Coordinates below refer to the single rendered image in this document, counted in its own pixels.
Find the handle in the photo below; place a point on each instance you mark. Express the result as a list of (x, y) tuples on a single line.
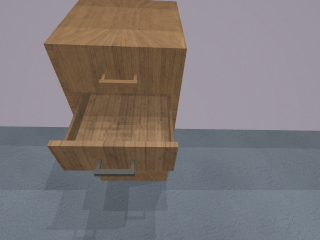
[(118, 83), (114, 172)]

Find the drawer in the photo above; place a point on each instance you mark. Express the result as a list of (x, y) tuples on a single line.
[(119, 127)]

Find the cabinet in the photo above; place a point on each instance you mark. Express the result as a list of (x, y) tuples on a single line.
[(139, 40)]

